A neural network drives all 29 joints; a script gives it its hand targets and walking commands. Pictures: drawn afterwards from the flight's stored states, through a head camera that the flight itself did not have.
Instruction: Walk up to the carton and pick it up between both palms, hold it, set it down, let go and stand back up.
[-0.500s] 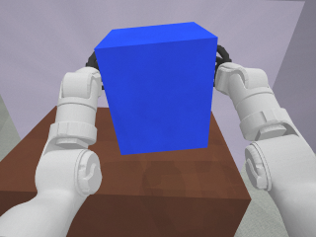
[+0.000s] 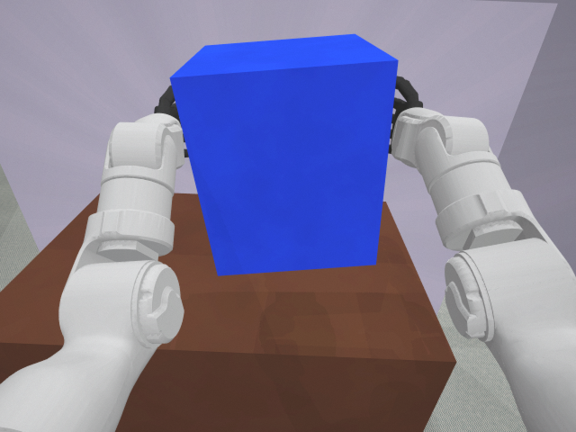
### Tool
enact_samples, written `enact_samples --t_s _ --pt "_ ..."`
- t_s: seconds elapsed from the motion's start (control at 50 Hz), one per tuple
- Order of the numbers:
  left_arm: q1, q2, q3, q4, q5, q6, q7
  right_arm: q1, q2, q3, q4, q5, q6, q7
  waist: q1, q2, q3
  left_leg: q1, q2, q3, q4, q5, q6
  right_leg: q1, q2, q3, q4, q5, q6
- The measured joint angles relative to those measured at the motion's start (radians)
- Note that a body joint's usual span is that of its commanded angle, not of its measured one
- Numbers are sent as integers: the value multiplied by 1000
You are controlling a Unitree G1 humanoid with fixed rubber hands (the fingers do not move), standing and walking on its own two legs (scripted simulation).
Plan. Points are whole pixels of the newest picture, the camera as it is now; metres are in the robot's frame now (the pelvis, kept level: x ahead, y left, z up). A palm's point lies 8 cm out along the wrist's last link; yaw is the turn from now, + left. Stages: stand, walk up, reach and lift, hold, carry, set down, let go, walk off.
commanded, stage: hold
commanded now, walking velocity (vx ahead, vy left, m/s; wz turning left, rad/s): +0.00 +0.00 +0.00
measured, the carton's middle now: (288, 151) +0.40 -0.01 +0.30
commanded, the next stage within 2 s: none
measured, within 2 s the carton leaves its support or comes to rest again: neither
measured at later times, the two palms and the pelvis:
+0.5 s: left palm (171, 138) +0.39 +0.15 +0.32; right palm (404, 135) +0.38 -0.15 +0.33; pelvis +0.00 +0.00 +0.00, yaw +0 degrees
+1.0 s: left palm (173, 139) +0.39 +0.14 +0.32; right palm (405, 136) +0.38 -0.16 +0.33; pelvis +0.00 +0.00 +0.00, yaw +0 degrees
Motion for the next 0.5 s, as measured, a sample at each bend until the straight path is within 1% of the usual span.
enact_samples --t_s 0.08,0.2,0.3,0.42,0.5 --pt "-8 1 1 12 10 -1 -5 -3 1 -7 11 -1 -3 2 -4 -2 2 5 0 -2 -2 0 0 7 0 -1 -4 0 0" --pt "18 -7 -12 -11 11 0 -8 20 -5 13 -10 16 -1 1 -8 5 5 13 -1 -2 -1 -5 0 18 0 -2 -10 -1 2" --pt "26 -14 -8 -10 12 -3 -6 25 -7 19 -11 14 4 2 -5 11 8 15 0 2 0 -7 2 18 0 2 -7 -3 2" --pt "44 -17 -9 -53 2 7 0 35 -12 46 -39 33 3 -2 -1 11 11 16 1 5 0 -8 2 16 2 6 -5 -4 3" --pt "38 -18 -1 -56 7 14 2 36 -8 32 -40 27 4 -3 3 8 11 16 3 5 3 -10 1 17 3 6 -3 -5 2"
